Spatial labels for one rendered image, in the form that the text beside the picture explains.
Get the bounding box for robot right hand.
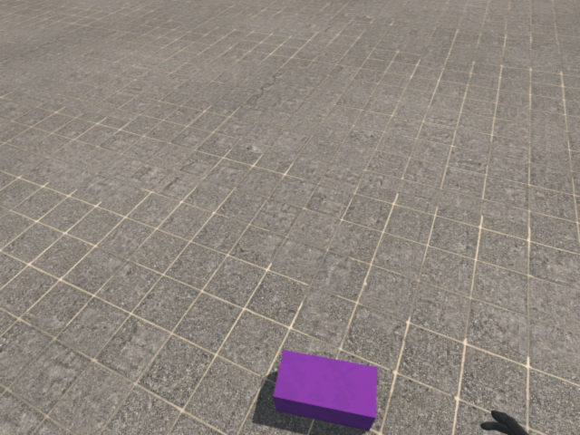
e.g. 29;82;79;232
480;411;529;435

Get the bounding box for carton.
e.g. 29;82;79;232
273;350;377;430

